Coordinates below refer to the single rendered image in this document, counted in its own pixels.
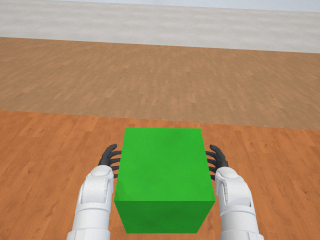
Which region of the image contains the right robot hand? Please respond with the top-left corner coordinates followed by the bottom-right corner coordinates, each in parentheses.
top-left (205, 144), bottom-right (229, 181)

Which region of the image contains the left robot forearm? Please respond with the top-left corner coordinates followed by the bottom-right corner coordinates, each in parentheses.
top-left (66, 165), bottom-right (114, 240)

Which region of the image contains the carton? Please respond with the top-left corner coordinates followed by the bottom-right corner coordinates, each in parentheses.
top-left (114, 128), bottom-right (216, 234)

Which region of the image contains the right robot forearm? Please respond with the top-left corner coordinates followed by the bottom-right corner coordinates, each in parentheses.
top-left (215, 167), bottom-right (264, 240)

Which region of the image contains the left robot hand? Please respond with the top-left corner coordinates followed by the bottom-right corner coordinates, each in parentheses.
top-left (98, 144), bottom-right (122, 178)

